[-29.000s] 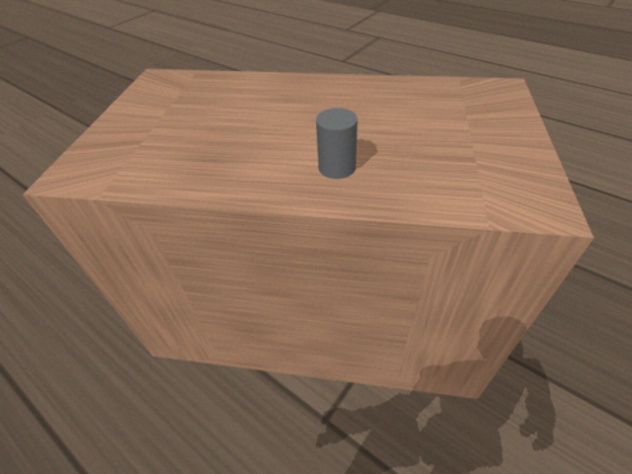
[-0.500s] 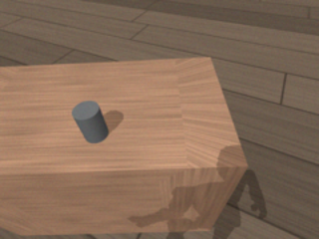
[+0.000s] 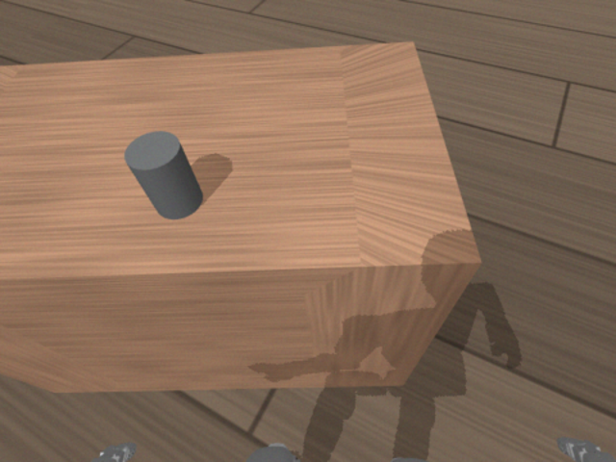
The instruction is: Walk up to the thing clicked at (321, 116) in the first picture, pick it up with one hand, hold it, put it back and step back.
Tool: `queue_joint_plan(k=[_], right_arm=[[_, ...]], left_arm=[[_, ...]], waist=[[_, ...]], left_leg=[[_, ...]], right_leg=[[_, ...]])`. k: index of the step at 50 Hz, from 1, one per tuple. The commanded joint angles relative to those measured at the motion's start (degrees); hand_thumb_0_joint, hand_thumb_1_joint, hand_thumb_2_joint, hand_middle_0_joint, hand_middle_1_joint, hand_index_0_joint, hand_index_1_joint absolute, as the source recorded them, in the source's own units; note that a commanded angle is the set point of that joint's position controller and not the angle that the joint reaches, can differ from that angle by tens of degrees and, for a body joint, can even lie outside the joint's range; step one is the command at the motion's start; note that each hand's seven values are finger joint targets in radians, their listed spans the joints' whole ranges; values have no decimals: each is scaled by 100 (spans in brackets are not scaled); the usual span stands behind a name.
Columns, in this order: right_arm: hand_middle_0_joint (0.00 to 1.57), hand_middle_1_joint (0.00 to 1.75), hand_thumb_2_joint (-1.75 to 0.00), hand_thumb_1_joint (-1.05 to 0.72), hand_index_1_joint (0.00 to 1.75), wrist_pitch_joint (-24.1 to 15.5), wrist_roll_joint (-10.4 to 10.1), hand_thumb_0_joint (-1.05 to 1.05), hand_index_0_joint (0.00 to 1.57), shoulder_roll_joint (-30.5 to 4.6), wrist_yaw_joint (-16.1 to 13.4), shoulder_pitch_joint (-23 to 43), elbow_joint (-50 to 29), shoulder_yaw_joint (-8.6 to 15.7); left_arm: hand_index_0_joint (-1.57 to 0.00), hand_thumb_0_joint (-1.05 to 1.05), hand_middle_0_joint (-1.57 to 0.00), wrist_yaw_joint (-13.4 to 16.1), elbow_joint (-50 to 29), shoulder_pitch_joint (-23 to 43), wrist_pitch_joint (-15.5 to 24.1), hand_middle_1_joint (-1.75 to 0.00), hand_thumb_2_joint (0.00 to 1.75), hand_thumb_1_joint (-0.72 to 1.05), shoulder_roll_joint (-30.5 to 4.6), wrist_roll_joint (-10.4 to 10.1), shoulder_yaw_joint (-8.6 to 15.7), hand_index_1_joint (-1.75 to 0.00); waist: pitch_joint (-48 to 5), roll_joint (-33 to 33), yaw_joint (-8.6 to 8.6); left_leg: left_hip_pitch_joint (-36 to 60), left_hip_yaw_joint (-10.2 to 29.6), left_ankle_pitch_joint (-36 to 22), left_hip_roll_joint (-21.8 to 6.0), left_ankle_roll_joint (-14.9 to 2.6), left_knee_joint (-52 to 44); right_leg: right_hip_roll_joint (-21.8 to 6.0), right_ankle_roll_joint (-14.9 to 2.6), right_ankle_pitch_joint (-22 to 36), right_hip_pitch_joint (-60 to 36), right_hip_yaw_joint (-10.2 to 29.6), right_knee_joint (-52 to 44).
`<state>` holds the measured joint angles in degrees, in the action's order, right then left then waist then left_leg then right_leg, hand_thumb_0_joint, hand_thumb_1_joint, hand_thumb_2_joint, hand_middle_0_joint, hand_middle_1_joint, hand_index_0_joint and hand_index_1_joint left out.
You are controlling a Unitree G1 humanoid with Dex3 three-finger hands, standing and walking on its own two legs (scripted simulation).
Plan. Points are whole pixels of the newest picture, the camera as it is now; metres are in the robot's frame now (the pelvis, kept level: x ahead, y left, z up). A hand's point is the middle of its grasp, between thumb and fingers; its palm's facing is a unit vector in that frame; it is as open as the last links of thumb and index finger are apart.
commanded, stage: step back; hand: left
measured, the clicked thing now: (167, 177) +0.51 +0.25 +0.05
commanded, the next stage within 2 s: none
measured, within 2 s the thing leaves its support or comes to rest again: neither
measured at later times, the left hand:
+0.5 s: hand out of the picture +0.02 +0.32 -0.15, palm faces -0.05 -0.93 -0.35, open 7.4 cm
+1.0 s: hand out of the picture -0.08 +0.32 -0.14, palm faces -0.01 -0.92 -0.39, open 7.4 cm
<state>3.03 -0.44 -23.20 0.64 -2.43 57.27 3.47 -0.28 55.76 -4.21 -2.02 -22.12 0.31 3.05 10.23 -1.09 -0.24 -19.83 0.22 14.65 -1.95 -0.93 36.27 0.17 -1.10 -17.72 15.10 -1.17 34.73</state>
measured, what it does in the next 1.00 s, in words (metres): walks backwards: left foot, then right foot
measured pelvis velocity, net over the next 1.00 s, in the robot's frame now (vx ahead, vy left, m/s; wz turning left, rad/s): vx -0.23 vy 0.06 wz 0.02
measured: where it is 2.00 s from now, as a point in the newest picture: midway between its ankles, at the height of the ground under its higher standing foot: outside the picture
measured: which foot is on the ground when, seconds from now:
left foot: up 0.00-0.20, down 0.22-0.68, up 0.70-1.00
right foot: down 0.00-0.24, up 0.26-0.62, down 0.64-1.00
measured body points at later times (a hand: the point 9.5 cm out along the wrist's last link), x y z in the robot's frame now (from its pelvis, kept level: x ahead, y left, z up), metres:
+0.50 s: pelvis -0.09 +0.06 +0.01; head -0.02 +0.08 +0.45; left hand +0.03 +0.37 -0.13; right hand -0.01 -0.26 -0.10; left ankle -0.07 +0.15 -0.73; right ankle -0.13 -0.09 -0.66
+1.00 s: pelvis -0.23 +0.06 -0.01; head -0.16 +0.06 +0.44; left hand -0.08 +0.37 -0.11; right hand -0.15 -0.27 -0.13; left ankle -0.26 +0.18 -0.72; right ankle -0.14 -0.07 -0.73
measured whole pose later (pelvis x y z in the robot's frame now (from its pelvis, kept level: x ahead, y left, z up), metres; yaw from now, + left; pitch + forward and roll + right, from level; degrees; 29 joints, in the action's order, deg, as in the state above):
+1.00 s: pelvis -0.23 +0.06 -0.01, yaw +1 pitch -1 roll +0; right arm 2.0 0.5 -23.8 -1.3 -10.8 51.1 2.7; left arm 0.1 43.0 -4.7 -2.8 -21.0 1.9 3.9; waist 10.3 -0.6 0.0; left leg -14.6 3.8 26.5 2.0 1.1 41.6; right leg -1.0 -0.3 -10.9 23.4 -0.7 35.3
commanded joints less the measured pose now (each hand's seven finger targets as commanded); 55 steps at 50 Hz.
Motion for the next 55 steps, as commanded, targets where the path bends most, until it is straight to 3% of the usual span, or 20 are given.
queue_joint_plan(k=[1,3,8,10,13,14,17,20,25,31,33,34,35,40,47,50,51,52,53,55], right_arm=[[20,30,-90,-90,30,11,83,0,20,-987,-46,-300,-588,252],[20,30,-90,-90,30,-21,-34,0,20,-1031,-29,-649,-501,285],[20,30,-90,-90,30,-166,55,0,20,-950,-120,-907,-623,182],[20,30,-90,-90,30,-265,154,0,20,-922,-153,-1056,-563,221],[20,30,-90,-90,30,-298,273,0,20,-1856,-176,-829,-732,446],[20,30,-90,-90,30,-289,229,0,20,-2083,-190,-960,-795,498],[20,30,-90,-90,30,-285,290,0,20,-1352,-267,-178,-933,321],[20,30,-90,-90,30,-281,192,0,20,-1177,-307,-471,-961,307],[20,30,-90,-90,30,-232,148,0,20,-1160,-323,-889,-993,326],[20,30,-90,-90,30,-146,113,0,20,-1357,-223,-269,-1236,329],[20,30,-90,-90,30,-139,17,0,20,-1100,-191,-256,-1277,245],[20,30,-90,-90,30,-138,12,0,20,-892,-201,-139,-1330,189],[20,30,-90,-90,30,-86,41,0,20,-1008,-259,-236,-1230,263],[20,30,-90,-90,30,-141,6,0,20,-1007,-238,-906,-928,182],[20,30,-90,-90,30,-249,105,0,20,-917,-279,-1066,-1069,159],[20,30,-90,-90,30,-292,170,0,20,-936,-247,-1516,-827,255],[20,30,-90,-90,30,-312,248,0,20,-1106,-252,-1468,-869,322],[20,30,-90,-90,30,-314,359,0,20,-1685,-239,-1320,-937,446],[20,30,-90,-90,30,-283,315,0,20,-2137,-192,-969,-1094,510],[20,30,-90,-90,30,-356,318,0,20,-1839,-253,-425,-1187,445]], left_arm=[[-20,0,-20,128,-685,110,137,-30,90,90,-1882,225,465,-30],[-20,0,-20,137,-847,526,121,-30,90,90,-1569,191,411,-30],[-20,0,-20,204,-1007,95,65,-30,90,90,-1450,160,396,-30],[-20,0,-20,164,-1062,127,-33,-30,90,90,-1421,26,358,-30],[-20,0,-20,203,-1178,43,-126,-30,90,90,-957,-10,279,-30],[-20,0,-20,276,-1194,213,-120,-30,90,90,-1027,65,301,-30],[-20,0,-20,235,-965,-126,-124,-30,90,90,-1087,-35,342,-30],[-20,0,-20,217,-1005,-310,-95,-30,90,90,-1041,18,358,-30],[-20,0,-20,184,-1187,-154,10,-30,90,90,-963,59,343,-30],[-20,0,-20,129,-853,-1011,68,-30,90,90,-880,148,388,-30],[-20,0,-20,125,-886,-1013,143,-30,90,90,-1367,242,523,-30],[-20,0,-20,100,-1029,-743,123,-30,90,90,-1672,158,585,-30],[-20,0,-20,92,-1217,-377,135,-30,90,90,-1936,203,610,-30],[-20,0,-20,147,-1471,99,111,-30,90,90,-1216,162,515,-30],[-20,0,-20,172,-1606,-344,-3,-30,90,90,-1249,194,499,-30],[-20,0,-20,117,-1659,-223,-114,-30,90,90,-1281,96,444,-30],[-20,0,-20,96,-1708,-233,-144,-30,90,90,-1095,86,384,-30],[-20,0,-20,88,-1769,-219,-144,-30,90,90,-843,60,331,-30],[-20,0,-20,172,-1796,237,-137,-30,90,90,-1113,105,490,-30],[-20,0,-20,174,-1593,110,-164,-30,90,90,-1234,149,532,-30]], waist=[[-952,1297,89],[-1019,1021,-118],[-1465,1140,67],[-1542,770,-100],[-1358,-785,10],[-1367,-1219,-305],[-1052,-704,172],[-1244,-592,67],[-1284,-556,-264],[-1458,-682,140],[-1484,406,165],[-1064,1261,229],[-795,1668,306],[-860,877,-21],[-1476,1419,213],[-1640,1059,-22],[-1588,590,-27],[-1454,-899,0],[-1103,-1214,-268],[-784,-795,-39]], left_leg=[[18,551,2020,381,-145,2491],[105,653,1784,449,-177,2485],[-268,358,1262,190,-46,310],[395,47,-536,242,-23,-1477],[1665,2188,-4251,-1527,-916,-1191],[1130,2845,-3814,-1999,-1300,-1456],[1443,1260,-3710,-1054,-832,-1170],[1970,1243,-3714,-1074,-997,-926],[2349,1205,-3614,-1209,-1236,-750],[1006,1163,-1833,-1183,-985,-485],[-71,835,-629,-439,-386,244],[-495,331,918,575,-45,1101],[-180,490,2250,725,86,2573],[-392,815,1398,891,185,3222],[-302,334,1474,282,196,405],[803,-40,-211,416,47,-1331],[1078,674,-413,-72,-100,-1545],[1365,2459,-1158,-1365,-578,-1788],[169,3221,-1325,-2161,-1461,-2004],[-197,2685,-1652,-2073,-1594,-1867]], right_leg=[[-2395,-1756,2691,461,2347,-1445],[-1833,-1418,2633,401,1496,-1086],[-1557,-992,3189,-1178,1386,-280],[-1186,-655,3173,-1126,922,446],[570,-42,-1778,1341,701,2274],[580,43,-2182,1186,1128,2730],[618,-23,-1218,1557,1455,3439],[625,129,-1032,1557,1226,3377],[387,282,-1041,1320,887,1805],[125,-14,315,-441,259,-722],[-654,-411,1380,-968,1571,-1007],[-1500,-1164,1301,-407,2647,-1549],[-2298,-1786,1421,627,3400,-1836],[-1181,-1097,2297,166,1467,-1204],[-1378,-1084,2724,-1331,1509,-600],[-1054,-693,2144,-716,1212,-16],[-800,-427,1343,-90,1092,262],[61,-92,-350,1164,591,1353],[518,81,-1908,1043,834,2488],[500,59,-1562,954,1423,3724]])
